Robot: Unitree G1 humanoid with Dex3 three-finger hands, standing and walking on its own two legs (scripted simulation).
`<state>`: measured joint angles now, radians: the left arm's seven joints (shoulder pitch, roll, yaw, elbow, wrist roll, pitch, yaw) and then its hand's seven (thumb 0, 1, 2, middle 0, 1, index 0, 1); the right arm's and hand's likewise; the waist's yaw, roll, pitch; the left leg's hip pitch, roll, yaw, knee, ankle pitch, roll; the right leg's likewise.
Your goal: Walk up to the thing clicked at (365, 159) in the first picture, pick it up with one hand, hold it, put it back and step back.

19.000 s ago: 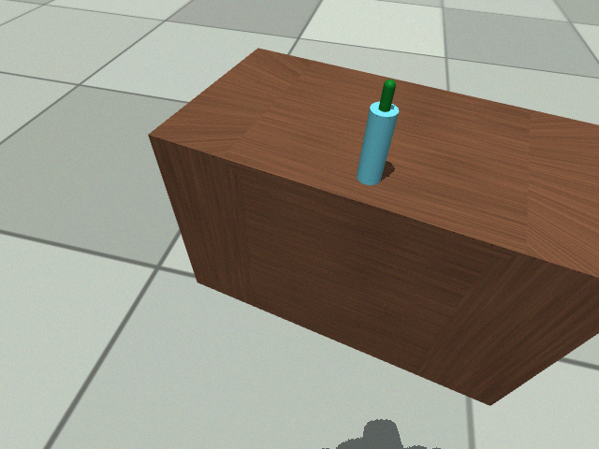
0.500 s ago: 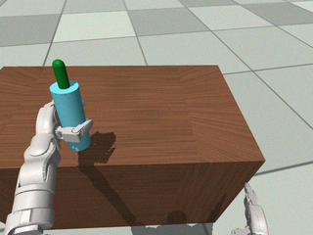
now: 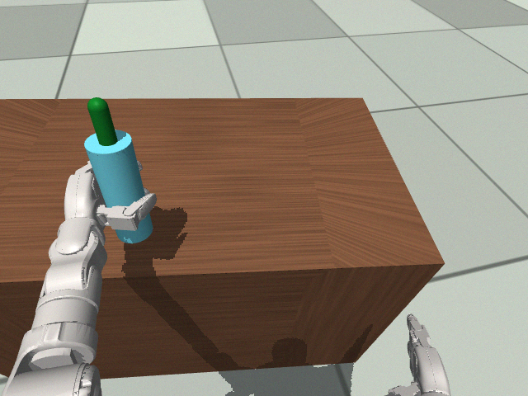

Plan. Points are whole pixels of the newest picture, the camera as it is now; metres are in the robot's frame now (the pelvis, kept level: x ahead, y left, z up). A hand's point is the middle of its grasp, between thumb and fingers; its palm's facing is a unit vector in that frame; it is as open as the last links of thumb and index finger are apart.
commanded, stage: crouch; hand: left
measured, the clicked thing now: (118, 176) +0.41 +0.19 +0.14
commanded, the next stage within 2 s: lower in 0.08 s
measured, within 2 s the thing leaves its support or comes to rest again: rests again in 1.94 s
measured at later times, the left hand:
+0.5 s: hand (137, 208) +0.42 +0.18 +0.06, palm faces +0.11 -0.99 -0.01, open 8.5 cm
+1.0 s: hand (141, 220) +0.43 +0.19 +0.02, palm faces +0.09 -1.00 -0.02, open 8.5 cm
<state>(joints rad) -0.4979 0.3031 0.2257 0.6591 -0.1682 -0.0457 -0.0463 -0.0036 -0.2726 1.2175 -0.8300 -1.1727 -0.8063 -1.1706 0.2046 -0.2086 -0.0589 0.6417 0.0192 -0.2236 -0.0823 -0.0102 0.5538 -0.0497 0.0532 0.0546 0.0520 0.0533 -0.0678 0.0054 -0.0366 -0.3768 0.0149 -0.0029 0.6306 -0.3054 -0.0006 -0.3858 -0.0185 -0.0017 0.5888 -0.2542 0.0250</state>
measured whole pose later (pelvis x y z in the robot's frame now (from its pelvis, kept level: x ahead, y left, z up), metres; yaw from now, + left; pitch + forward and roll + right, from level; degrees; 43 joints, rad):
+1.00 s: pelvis +0.00 +0.01 -0.04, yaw +0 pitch +12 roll -2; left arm -0.55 0.33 0.25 0.86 -0.13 -0.29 -0.07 0.00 -0.26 1.20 -0.83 -1.16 -0.81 -1.16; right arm 0.33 -0.20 -0.03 0.26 0.00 -0.10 -0.03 -0.01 0.51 -0.06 0.05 0.05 0.05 0.05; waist -0.11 -0.01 -0.09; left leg -0.71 0.02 -0.01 0.93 -0.43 0.01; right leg -0.71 -0.01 0.00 0.86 -0.36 0.03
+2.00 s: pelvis -0.01 +0.00 -0.04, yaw +0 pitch +13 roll -1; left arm -0.61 0.37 0.32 0.90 -0.14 -0.32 -0.13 0.00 -0.56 0.11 -0.24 -0.15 -0.24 -0.16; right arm 0.39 -0.23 -0.04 0.15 0.00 -0.05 -0.02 -0.01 0.54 -0.05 0.06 0.06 0.06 0.05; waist -0.11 -0.02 -0.11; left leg -0.75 0.02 -0.01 0.96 -0.44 -0.01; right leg -0.76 -0.01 0.00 0.92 -0.38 0.02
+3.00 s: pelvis +0.02 +0.00 +0.00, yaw +0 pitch +3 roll -1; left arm 0.17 0.37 0.30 -0.01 -0.08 -0.02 0.02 -0.01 -0.57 0.02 -0.07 -0.04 -0.07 -0.05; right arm 0.36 -0.23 -0.09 0.37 0.06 -0.05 -0.05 -0.01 0.51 -0.06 0.06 0.06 0.06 0.06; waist 0.03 0.03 -0.07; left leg -0.36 0.01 -0.01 0.68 -0.37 0.00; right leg -0.37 -0.02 -0.01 0.64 -0.32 0.03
